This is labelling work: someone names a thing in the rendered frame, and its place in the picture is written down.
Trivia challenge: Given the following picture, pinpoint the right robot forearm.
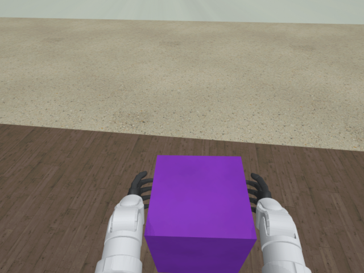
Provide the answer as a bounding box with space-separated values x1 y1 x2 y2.
256 198 311 273

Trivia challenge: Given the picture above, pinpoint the left robot hand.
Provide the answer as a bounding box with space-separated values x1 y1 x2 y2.
127 171 153 209

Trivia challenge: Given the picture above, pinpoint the left robot forearm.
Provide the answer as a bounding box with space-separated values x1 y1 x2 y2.
95 195 144 273

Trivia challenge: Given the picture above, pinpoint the right robot hand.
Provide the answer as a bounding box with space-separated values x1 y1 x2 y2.
246 173 272 213

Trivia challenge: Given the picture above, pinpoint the carton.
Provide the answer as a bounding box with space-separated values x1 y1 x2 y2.
144 155 257 273

